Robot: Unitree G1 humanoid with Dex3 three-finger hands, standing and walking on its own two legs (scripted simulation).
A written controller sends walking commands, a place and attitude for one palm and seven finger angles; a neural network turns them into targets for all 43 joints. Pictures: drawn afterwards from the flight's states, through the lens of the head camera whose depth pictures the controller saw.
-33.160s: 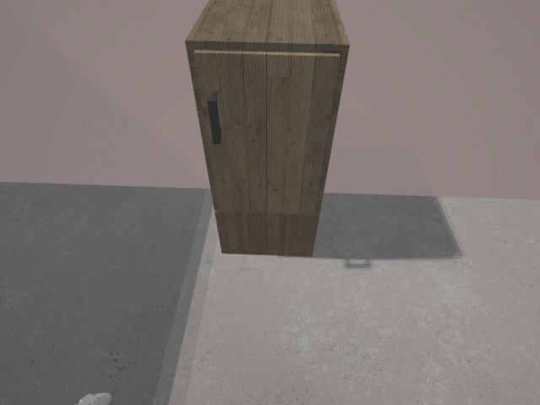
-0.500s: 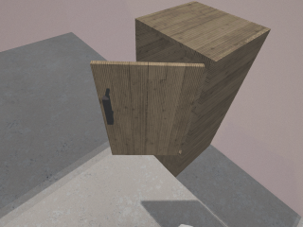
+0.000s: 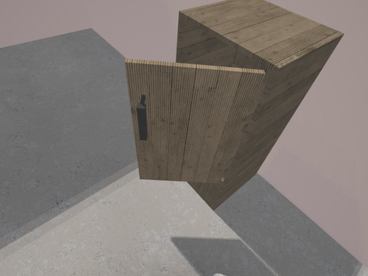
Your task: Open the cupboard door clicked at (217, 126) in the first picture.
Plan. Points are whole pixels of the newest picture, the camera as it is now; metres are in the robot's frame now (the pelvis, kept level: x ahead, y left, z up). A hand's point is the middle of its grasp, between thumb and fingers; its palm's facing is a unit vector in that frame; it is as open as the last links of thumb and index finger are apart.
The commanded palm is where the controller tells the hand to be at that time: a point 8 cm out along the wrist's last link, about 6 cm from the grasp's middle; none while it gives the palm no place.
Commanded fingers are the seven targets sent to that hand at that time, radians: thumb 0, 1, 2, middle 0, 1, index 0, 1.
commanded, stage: come to a stop and stand still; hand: left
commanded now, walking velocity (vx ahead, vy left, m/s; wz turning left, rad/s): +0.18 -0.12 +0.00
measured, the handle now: (143, 118) +0.54 +0.15 -0.01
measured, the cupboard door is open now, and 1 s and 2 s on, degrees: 49 49 49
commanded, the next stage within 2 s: look again from close up in 1.04 s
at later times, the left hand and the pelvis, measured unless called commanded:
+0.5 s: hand out of the picture +0.02 +0.16 -0.16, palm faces -0.03 -0.98 -0.18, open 7.2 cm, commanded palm none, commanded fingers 0.00 0.90 0.90 -0.20 -0.30 -0.20 -0.30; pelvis -0.02 -0.01 +0.02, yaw -2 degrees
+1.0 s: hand out of the picture -0.05 +0.07 -0.16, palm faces +0.05 -0.99 -0.13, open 7.3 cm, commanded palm none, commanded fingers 0.00 0.90 0.90 -0.20 -0.30 -0.20 -0.30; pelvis -0.02 -0.07 +0.02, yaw -1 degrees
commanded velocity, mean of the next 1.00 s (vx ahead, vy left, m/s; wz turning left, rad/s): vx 0.02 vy -0.04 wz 0.00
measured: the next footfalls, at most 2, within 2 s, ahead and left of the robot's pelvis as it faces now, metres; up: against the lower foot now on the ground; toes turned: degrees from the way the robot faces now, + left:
right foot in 0.54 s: +0.01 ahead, -0.15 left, +0.00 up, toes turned +3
